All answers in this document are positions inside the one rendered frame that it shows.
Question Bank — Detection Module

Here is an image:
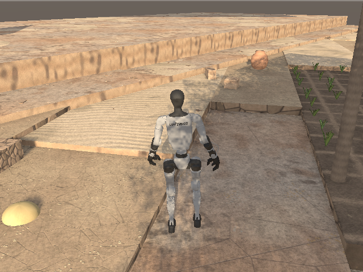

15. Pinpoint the right robot forearm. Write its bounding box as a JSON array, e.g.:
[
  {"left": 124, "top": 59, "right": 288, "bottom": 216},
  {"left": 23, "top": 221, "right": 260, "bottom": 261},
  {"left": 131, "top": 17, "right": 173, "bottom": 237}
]
[{"left": 204, "top": 135, "right": 217, "bottom": 159}]

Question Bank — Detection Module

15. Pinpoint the robot left upper arm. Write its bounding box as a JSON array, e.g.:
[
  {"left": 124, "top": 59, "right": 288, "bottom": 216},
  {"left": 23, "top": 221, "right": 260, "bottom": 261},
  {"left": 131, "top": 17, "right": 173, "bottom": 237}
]
[{"left": 153, "top": 115, "right": 167, "bottom": 146}]

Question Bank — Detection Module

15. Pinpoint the left robot hand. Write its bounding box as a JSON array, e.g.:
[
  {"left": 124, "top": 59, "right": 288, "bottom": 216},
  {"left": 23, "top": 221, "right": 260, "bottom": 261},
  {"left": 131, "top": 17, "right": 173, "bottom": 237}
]
[{"left": 148, "top": 155, "right": 161, "bottom": 165}]

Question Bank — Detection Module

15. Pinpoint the left robot thigh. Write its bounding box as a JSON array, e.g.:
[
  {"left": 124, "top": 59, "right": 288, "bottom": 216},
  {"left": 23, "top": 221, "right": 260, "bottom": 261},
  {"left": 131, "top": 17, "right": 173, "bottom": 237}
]
[{"left": 163, "top": 159, "right": 176, "bottom": 197}]

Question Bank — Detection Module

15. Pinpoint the right robot hand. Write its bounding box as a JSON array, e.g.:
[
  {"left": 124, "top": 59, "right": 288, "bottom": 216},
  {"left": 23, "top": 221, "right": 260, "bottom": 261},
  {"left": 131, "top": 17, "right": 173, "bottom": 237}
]
[{"left": 207, "top": 156, "right": 220, "bottom": 171}]

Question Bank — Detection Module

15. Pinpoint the right robot foot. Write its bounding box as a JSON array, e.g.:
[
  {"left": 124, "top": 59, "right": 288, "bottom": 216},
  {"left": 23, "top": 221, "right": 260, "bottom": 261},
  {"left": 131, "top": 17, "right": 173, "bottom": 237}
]
[{"left": 193, "top": 213, "right": 201, "bottom": 228}]

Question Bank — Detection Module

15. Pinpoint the robot right upper arm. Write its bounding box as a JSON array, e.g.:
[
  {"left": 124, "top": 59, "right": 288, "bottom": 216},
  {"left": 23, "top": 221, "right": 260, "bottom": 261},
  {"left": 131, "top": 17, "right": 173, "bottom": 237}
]
[{"left": 190, "top": 113, "right": 209, "bottom": 145}]

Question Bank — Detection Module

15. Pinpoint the left robot forearm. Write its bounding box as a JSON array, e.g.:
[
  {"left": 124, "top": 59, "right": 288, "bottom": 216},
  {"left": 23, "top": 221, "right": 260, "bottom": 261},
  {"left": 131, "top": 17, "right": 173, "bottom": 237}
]
[{"left": 149, "top": 138, "right": 159, "bottom": 157}]

